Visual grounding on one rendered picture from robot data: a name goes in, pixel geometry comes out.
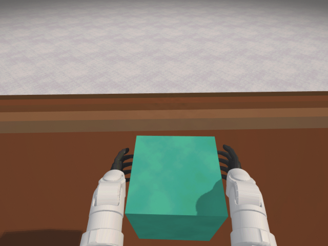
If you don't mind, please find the right robot hand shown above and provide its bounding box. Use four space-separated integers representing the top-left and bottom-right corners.
217 145 242 180

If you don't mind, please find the carton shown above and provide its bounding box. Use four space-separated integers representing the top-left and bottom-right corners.
125 136 228 241

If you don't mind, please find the left robot hand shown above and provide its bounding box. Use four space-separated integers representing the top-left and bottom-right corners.
110 148 134 182

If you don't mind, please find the left robot forearm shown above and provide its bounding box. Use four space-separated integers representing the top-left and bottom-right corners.
80 170 126 246

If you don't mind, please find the right robot forearm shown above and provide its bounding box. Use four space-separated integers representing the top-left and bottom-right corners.
226 168 277 246

